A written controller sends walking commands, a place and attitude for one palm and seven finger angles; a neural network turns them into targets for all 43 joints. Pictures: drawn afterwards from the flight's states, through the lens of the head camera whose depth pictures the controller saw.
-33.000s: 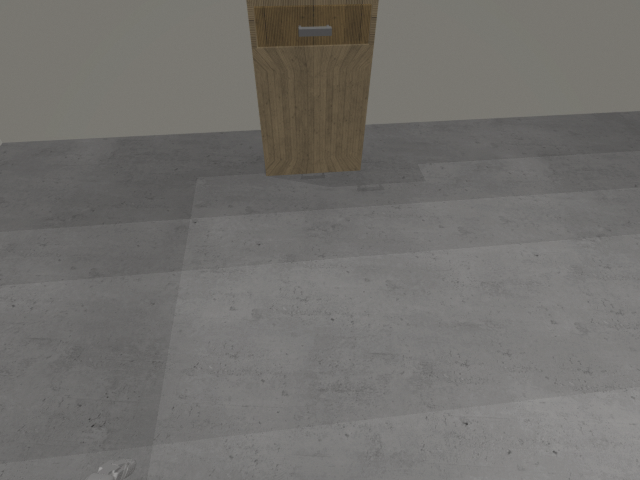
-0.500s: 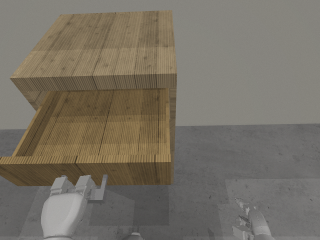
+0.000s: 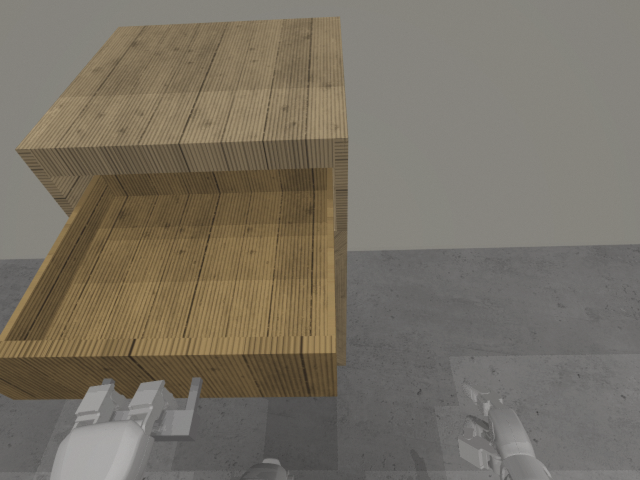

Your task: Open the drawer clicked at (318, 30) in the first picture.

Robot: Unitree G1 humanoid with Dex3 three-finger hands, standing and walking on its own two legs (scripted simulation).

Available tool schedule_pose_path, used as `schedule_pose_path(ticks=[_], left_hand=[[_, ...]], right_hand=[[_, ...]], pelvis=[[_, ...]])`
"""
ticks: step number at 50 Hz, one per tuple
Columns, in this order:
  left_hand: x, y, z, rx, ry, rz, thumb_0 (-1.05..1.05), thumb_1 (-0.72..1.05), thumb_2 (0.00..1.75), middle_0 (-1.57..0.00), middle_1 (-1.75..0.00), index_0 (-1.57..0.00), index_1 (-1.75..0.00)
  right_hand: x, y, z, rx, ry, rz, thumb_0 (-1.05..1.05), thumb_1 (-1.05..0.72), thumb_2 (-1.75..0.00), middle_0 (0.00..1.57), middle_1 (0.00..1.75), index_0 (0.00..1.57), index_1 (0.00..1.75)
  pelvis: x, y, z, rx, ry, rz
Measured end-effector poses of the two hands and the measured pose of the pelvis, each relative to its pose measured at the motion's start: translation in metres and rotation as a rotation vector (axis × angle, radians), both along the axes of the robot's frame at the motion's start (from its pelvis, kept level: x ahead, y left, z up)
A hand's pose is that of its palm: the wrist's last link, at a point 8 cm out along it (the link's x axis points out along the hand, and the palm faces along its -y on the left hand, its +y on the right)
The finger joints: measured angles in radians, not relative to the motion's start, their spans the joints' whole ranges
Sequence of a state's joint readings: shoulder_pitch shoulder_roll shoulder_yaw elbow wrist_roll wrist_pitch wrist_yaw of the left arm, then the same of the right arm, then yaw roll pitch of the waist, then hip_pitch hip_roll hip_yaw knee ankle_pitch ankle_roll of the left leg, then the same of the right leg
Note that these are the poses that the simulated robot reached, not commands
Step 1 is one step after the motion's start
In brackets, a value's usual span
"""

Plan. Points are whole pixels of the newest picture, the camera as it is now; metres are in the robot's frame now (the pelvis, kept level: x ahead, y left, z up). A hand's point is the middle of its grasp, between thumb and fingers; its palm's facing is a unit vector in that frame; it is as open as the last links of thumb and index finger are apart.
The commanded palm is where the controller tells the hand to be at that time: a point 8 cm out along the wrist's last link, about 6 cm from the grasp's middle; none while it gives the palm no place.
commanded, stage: pull the drawer open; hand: left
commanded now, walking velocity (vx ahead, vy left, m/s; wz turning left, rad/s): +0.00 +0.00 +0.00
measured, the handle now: (145, 405) +0.20 +0.23 +0.01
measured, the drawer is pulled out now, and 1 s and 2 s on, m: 0.30 0.30 0.29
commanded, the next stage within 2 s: open the thumb to release the handle in 0.20 s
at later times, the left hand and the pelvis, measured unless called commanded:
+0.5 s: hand (131, 462) +0.14 +0.23 -0.01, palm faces +0.00 -0.10 -1.00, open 6.7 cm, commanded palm +0.11 +0.24 +0.04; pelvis +0.00 +0.01 -0.01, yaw +0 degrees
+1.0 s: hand (133, 463) +0.14 +0.23 +0.00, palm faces -0.01 -0.10 -0.99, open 13.6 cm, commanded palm +0.12 +0.23 +0.04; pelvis -0.01 +0.00 +0.00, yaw +1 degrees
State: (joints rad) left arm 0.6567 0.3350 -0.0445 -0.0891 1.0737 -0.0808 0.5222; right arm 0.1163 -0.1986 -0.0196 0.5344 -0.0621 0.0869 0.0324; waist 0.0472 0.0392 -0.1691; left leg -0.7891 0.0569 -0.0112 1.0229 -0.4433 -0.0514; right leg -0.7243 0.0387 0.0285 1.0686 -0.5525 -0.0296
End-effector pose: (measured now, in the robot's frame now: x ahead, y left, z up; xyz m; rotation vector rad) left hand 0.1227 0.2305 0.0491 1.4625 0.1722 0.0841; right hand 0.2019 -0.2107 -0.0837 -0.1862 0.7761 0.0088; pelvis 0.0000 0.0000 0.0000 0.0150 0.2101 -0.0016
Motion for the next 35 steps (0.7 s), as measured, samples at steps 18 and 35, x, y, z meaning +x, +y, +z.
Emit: schedule_pose_path(ticks=[18, 35], left_hand=[[-0.001, 0.004, 0.001, 0.002, 0.011, -0.054, 0.02, 0.66, 0.73, -0.24, -1.32, -0.34, -1.24], [0.004, 0.001, 0.001, 0.008, -0.053, 0.005, 0.0, 0.06, 0.54, -0.35, -1.27, -0.35, -1.26]], right_hand=[[-0.003, -0.001, -0.008, -0.019, 0.028, -0.01, 0.01, -0.91, -0.9, 0.2, 0.3, 0.2, 0.3], [-0.011, 0.01, -0.008, 0.007, 0.02, -0.001, 0.01, -0.91, -0.9, 0.2, 0.3, 0.2, 0.3]], pelvis=[[0.006, 0.009, -0.005, -0.007, 0.034, -0.006], [-0.006, 0.005, -0.003, -0.01, 0.008, 0.014]])
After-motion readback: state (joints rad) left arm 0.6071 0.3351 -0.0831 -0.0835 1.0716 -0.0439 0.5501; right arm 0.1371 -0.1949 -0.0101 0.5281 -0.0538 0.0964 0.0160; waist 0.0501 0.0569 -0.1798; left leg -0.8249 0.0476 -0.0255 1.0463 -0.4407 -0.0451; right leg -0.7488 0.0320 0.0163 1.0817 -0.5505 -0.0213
